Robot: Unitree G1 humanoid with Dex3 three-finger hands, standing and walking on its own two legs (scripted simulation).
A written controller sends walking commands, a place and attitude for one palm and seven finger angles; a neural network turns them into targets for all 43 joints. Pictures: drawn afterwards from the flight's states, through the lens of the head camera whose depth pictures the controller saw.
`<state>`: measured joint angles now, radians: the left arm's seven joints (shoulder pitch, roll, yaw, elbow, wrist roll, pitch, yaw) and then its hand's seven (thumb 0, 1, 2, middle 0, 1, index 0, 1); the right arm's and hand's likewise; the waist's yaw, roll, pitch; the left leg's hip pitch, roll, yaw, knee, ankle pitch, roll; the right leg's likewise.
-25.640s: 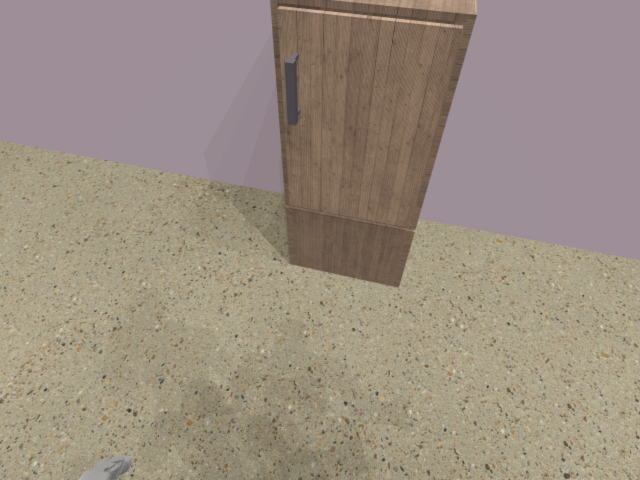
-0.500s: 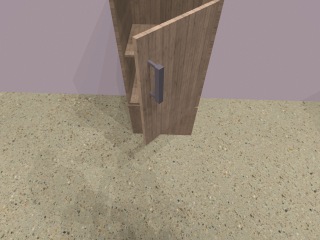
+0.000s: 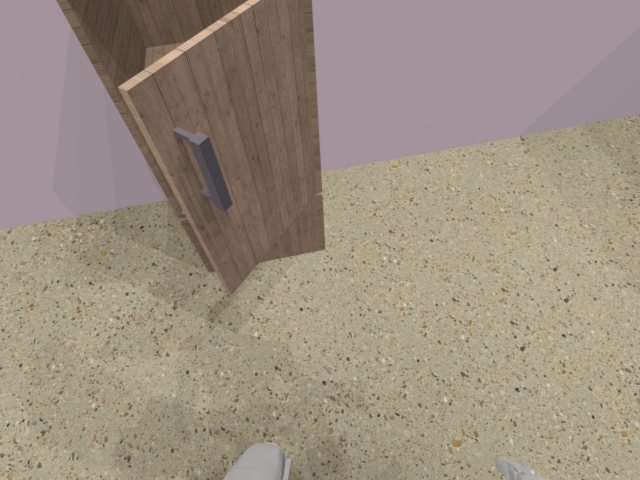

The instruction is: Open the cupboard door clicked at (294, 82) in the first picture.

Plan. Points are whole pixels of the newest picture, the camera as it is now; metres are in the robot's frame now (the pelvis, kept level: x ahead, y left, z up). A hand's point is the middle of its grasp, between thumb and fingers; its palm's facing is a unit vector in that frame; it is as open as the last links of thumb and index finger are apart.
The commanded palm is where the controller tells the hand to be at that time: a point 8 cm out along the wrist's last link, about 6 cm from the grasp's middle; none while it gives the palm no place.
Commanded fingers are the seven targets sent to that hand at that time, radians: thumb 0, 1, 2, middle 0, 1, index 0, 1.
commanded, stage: walk to a spot facing it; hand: left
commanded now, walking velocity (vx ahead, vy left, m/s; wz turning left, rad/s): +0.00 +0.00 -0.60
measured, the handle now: (203, 170) +0.55 +0.26 +0.00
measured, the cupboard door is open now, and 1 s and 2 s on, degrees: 45 45 45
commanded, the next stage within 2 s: none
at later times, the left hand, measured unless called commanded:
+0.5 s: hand (153, 447) +0.16 +0.28 -0.18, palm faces -0.23 -0.95 -0.22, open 7.4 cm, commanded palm none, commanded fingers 0.00 0.90 0.90 -0.20 -0.30 -0.20 -0.30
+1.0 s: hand (267, 404) +0.23 +0.11 -0.16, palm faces -0.58 -0.78 -0.25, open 7.4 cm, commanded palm none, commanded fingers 0.00 0.90 0.90 -0.20 -0.30 -0.20 -0.30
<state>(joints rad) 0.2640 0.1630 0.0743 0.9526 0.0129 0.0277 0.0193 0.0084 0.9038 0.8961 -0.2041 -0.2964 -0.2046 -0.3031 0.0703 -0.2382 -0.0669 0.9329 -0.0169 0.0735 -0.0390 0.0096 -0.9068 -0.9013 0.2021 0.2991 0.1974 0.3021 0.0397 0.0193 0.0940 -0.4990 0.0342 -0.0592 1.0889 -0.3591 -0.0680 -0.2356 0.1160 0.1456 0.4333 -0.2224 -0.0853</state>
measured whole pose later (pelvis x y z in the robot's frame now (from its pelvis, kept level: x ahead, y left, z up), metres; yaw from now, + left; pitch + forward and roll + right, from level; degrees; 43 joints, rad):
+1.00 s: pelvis +0.03 +0.02 +0.00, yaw -37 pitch +1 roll +1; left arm 0.15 0.18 0.05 0.89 0.01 0.02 0.00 0.01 0.91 0.90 -0.20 -0.30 -0.20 -0.30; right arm 0.22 -0.22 -0.05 0.92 -0.03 0.06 -0.01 0.01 -0.91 -0.90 0.20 0.30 0.20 0.30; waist -0.03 0.02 0.09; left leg -0.50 0.09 0.00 1.08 -0.35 -0.09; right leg -0.25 0.07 0.03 0.48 -0.25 -0.08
